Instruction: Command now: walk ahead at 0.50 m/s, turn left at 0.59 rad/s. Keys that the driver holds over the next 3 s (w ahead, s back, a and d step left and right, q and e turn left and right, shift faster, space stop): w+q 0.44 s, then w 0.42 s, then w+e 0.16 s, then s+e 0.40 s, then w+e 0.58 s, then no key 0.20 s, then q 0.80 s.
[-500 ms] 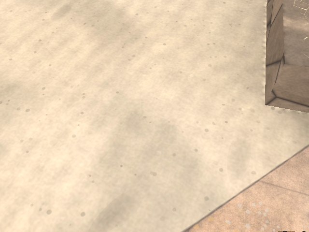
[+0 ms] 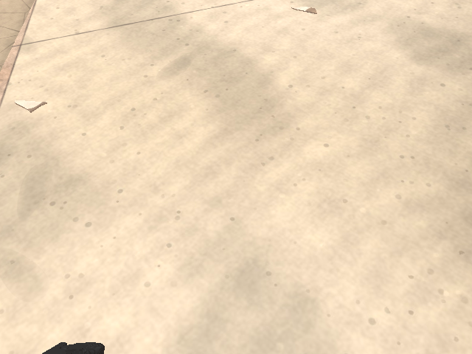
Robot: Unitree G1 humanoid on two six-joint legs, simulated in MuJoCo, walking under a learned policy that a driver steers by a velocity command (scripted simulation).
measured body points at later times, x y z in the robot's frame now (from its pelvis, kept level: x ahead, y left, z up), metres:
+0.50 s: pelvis +0.25 +0.07 -0.01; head +0.30 +0.09 +0.44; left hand +0.20 +0.36 -0.14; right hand +0.54 -0.11 -0.08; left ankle +0.32 +0.17 -0.73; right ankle +0.11 -0.12 -0.66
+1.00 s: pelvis +0.55 +0.12 -0.01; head +0.58 +0.12 +0.44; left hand +0.65 +0.42 -0.09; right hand +0.67 -0.15 -0.13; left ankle +0.33 +0.17 -0.70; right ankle +0.69 +0.07 -0.73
